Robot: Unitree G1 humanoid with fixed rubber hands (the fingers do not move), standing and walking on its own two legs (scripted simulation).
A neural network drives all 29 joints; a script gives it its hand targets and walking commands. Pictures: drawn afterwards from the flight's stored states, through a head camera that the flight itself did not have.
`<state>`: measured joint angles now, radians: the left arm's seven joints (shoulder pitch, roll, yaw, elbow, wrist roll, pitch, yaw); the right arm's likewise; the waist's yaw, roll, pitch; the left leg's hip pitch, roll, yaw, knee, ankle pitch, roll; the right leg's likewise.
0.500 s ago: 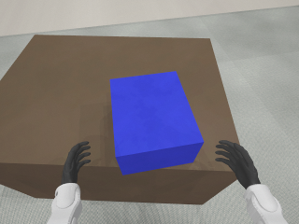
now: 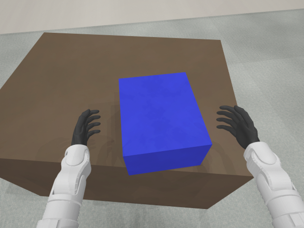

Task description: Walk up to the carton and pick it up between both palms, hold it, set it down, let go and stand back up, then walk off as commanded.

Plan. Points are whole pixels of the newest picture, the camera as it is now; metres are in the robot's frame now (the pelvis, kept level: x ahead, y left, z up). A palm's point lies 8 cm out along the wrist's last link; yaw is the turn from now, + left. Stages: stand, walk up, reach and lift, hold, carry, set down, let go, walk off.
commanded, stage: reach and lift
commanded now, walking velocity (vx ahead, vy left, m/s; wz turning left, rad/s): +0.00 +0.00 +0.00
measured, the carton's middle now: (158, 121) +0.44 +0.02 -0.06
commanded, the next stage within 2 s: none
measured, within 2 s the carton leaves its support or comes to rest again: neither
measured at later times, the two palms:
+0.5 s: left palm (77, 109) +0.36 +0.23 +0.10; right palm (241, 102) +0.41 -0.19 +0.10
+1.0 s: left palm (82, 138) +0.33 +0.24 +0.00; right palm (222, 119) +0.41 -0.17 +0.02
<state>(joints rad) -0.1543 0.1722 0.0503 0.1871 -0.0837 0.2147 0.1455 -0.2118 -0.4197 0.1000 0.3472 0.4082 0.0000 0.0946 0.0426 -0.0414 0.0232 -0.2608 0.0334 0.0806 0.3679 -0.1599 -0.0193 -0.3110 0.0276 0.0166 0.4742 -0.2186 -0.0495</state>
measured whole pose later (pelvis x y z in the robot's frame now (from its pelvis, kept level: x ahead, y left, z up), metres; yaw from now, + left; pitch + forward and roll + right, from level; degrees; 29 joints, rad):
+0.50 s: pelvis +0.01 +0.00 +0.00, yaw +0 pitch +4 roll +2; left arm -0.42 0.22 0.10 0.20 -0.08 0.43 0.12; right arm -0.57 -0.44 0.10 0.58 0.42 0.14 0.07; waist 0.05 -0.04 0.02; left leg -0.27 0.03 0.08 0.35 -0.16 -0.02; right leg -0.31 0.03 0.02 0.45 -0.21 -0.04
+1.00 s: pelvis +0.01 +0.00 +0.00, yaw +3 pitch +7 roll +0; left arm -0.42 0.14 0.11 0.79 -0.08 -0.15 0.11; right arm -0.63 -0.30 0.10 1.10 0.34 -0.25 0.08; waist 0.06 -0.03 0.01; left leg -0.37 0.04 0.03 0.42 -0.18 -0.02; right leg -0.36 0.03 -0.03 0.44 -0.22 -0.04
